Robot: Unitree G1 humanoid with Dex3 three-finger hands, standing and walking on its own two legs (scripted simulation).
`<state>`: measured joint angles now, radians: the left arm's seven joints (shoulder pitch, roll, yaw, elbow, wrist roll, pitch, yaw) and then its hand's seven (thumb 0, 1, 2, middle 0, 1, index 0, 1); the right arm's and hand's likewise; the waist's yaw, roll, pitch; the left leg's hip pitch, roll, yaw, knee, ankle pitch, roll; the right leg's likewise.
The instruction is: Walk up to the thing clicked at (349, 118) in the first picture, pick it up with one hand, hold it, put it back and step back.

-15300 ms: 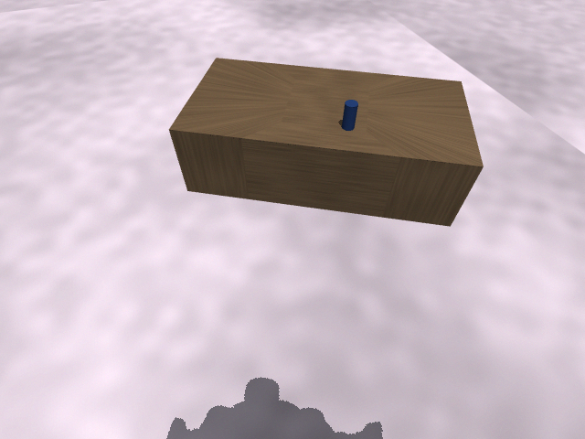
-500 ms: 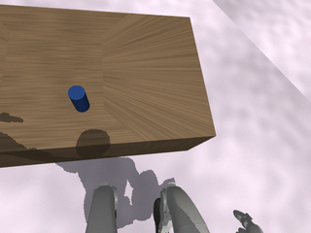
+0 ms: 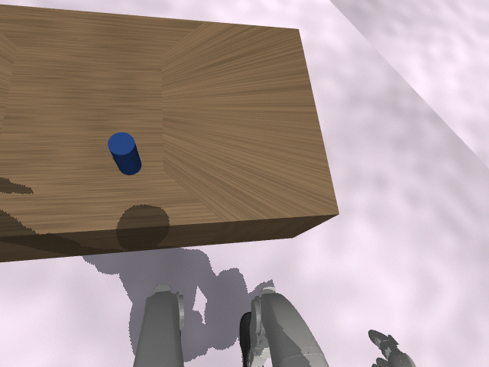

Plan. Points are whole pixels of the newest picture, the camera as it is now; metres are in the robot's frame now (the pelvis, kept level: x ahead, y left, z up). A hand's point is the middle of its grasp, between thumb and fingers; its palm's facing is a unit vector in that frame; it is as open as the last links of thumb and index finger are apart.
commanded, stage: approach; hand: left
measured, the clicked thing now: (126, 155) +0.53 +0.21 -0.23
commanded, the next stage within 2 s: close in in 0.64 s
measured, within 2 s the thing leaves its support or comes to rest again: neither
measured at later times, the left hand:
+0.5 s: hand (5, 150) +0.46 +0.36 -0.09, palm faces +0.22 -0.97 +0.06, open 17.7 cm
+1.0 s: hand (101, 169) +0.48 +0.25 -0.22, palm faces +0.26 -0.97 +0.03, open 17.6 cm
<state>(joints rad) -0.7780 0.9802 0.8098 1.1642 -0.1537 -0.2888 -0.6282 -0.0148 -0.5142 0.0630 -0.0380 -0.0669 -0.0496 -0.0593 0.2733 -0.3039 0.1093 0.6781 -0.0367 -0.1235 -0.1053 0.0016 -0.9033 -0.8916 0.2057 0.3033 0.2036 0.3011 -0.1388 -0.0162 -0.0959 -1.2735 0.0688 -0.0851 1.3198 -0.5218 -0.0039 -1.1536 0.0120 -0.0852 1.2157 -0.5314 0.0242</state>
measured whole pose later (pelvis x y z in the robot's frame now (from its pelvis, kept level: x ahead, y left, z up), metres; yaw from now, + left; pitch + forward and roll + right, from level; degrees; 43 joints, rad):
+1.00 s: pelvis -0.06 -0.02 -0.24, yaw -4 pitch +34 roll -5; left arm -0.98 0.69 0.71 1.17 -0.03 -0.53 -0.24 -0.02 -0.56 0.04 -0.02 -0.08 -0.05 -0.06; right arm 0.19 -0.26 0.11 0.65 -0.13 0.00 0.06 0.00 -0.90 -0.89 0.20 0.30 0.20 0.30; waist -0.19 -0.01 -0.09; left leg -2.10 0.07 -0.11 2.13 -0.64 -0.02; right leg -2.02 0.03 -0.06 2.10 -0.68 0.01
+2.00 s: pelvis -0.06 -0.02 -0.23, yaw -4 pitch +35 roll -5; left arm -0.91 0.53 0.54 1.06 -0.04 -0.51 -0.09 -0.01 -0.36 0.25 -0.44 -0.37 -0.47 -0.35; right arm 0.15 -0.26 0.05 0.68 -0.09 0.05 0.05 0.00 -0.93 -0.89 0.20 0.30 0.20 0.30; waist -0.15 0.00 -0.12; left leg -2.07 0.08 -0.10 2.11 -0.66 -0.03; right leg -2.00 0.03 -0.05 2.09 -0.70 0.01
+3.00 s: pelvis -0.06 -0.02 -0.24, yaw -4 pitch +35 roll -5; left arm -0.91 0.55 0.52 1.00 -0.02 -0.42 -0.10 -0.03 -0.33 0.91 -0.88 -1.15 -0.91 -1.15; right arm 0.18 -0.26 0.05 0.65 -0.07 0.09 0.05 0.00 -0.90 -0.89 0.20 0.30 0.20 0.30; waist -0.16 0.01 -0.11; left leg -2.09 0.07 -0.11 2.14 -0.66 -0.02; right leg -2.01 0.03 -0.05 2.11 -0.71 0.02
